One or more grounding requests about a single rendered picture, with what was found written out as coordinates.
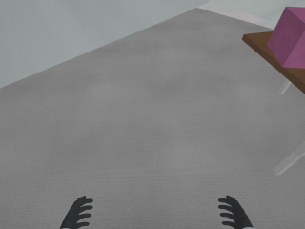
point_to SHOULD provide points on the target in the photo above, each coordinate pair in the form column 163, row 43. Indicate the robot left hand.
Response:
column 71, row 218

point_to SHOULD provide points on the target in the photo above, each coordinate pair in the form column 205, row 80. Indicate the table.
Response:
column 258, row 42

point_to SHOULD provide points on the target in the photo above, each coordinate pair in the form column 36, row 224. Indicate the carton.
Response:
column 287, row 41

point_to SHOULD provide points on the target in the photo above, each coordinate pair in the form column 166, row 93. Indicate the robot right hand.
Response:
column 238, row 215

